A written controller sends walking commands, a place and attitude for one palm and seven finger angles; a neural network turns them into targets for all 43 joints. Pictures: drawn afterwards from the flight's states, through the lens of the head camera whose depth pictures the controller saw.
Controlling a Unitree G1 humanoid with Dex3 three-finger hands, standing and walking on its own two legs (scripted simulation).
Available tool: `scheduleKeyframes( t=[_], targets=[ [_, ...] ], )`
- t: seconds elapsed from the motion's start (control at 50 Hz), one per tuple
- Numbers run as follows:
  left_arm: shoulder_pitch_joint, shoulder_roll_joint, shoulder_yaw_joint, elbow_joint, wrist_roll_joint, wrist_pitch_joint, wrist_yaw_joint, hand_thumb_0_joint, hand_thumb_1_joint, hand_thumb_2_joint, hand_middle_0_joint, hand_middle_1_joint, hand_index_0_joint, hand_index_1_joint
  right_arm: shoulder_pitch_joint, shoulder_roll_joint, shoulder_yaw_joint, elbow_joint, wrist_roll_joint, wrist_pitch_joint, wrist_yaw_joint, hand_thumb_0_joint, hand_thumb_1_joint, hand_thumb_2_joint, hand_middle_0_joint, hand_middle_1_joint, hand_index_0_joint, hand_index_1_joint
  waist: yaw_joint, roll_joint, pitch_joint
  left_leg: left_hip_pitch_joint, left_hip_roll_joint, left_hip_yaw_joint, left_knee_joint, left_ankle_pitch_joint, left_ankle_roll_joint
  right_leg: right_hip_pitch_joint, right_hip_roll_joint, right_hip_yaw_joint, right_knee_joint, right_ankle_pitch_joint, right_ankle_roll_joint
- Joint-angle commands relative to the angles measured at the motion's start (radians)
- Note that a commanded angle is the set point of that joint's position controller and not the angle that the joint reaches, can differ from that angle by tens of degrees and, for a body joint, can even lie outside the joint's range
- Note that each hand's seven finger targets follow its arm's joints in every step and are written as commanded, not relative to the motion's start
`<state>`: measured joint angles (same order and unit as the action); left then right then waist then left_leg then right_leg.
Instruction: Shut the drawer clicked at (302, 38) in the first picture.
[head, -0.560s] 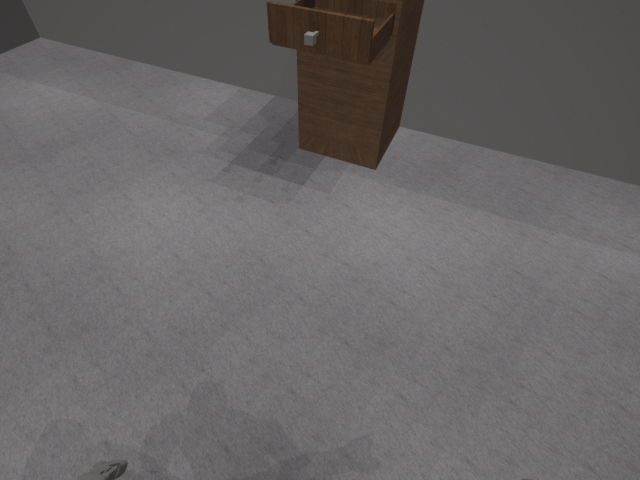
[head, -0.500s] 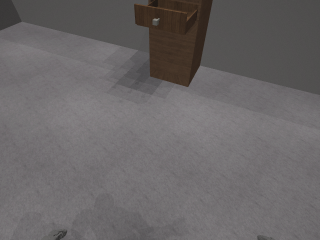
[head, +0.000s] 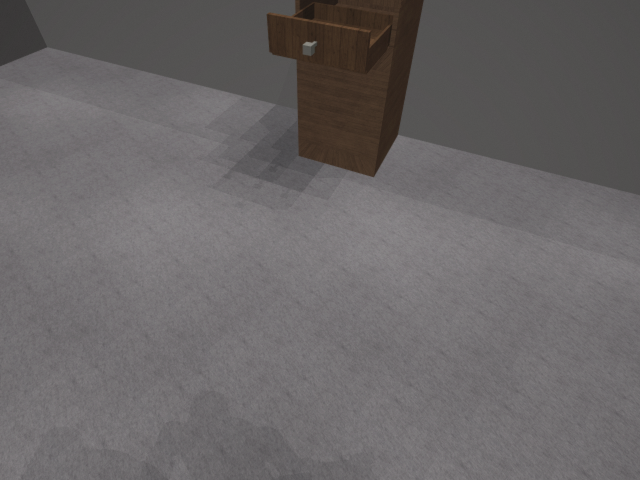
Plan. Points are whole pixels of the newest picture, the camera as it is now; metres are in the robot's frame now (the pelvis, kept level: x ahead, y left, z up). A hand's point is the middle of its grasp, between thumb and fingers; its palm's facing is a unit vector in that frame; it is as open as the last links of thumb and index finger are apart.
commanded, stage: stand and wait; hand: left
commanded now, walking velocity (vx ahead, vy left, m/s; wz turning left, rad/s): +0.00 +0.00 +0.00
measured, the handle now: (310, 47) +1.46 +0.12 -0.05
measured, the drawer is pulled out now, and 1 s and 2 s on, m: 0.28 0.28 0.28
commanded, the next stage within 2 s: look at it before walking up in 0.50 s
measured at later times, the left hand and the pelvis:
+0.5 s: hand out of the picture +0.06 +0.23 -0.15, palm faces -0.03 -0.95 -0.33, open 7.4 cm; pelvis -0.02 -0.01 +0.00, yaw +0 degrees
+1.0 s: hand out of the picture +0.06 +0.23 -0.16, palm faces -0.03 -0.95 -0.32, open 7.4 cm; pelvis -0.01 -0.01 +0.00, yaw +0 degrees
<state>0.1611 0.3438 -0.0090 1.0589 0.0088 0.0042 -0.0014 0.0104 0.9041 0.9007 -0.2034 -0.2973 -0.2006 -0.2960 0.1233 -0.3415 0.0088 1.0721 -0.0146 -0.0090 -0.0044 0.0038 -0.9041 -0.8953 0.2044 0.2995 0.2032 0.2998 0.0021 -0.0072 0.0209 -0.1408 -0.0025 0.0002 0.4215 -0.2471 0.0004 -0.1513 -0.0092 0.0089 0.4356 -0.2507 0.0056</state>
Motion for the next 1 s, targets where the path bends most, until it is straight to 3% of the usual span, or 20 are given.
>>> scheduleKeyframes(
  t=[0.0, 0.4, 0.98],
  targets=[
    [-0.059, 0.204, 0.045, -0.067, -0.001, -0.026, 0.015, 0.0, 0.9, 0.9, -0.2, -0.3, -0.2, -0.3, -0.062, -0.202, -0.043, -0.06, 0.006, -0.024, -0.011, 0.0, -0.9, -0.9, 0.2, 0.3, 0.2, 0.3, 0.0, 0.009, -0.049, -0.01, 0.11, -0.09, -0.078, 0.16, 0.034, 0.013, -0.109, 0.096, -0.078, 0.172, -0.038],
    [-0.056, 0.196, 0.043, -0.048, 0.002, -0.027, 0.012, 0.0, 0.9, 0.9, -0.2, -0.3, -0.2, -0.3, -0.031, -0.191, -0.04, -0.025, 0.005, -0.022, -0.006, 0.0, -0.9, -0.9, 0.2, 0.3, 0.2, 0.3, 0.0, -0.002, -0.016, -0.027, 0.11, -0.101, -0.105, 0.086, 0.027, -0.03, -0.105, 0.121, -0.127, 0.044, -0.039],
    [-0.04, 0.193, 0.042, -0.035, 0.002, -0.033, 0.013, 0.0, 0.9, 0.9, -0.2, -0.3, -0.2, -0.3, -0.035, -0.192, -0.038, -0.019, 0.009, -0.025, -0.009, 0.0, -0.9, -0.9, 0.2, 0.3, 0.2, 0.3, 0.001, 0.005, -0.055, 0.014, 0.123, -0.096, -0.1, 0.181, 0.023, 0.011, -0.11, 0.108, -0.113, 0.185, -0.038]
  ],
)
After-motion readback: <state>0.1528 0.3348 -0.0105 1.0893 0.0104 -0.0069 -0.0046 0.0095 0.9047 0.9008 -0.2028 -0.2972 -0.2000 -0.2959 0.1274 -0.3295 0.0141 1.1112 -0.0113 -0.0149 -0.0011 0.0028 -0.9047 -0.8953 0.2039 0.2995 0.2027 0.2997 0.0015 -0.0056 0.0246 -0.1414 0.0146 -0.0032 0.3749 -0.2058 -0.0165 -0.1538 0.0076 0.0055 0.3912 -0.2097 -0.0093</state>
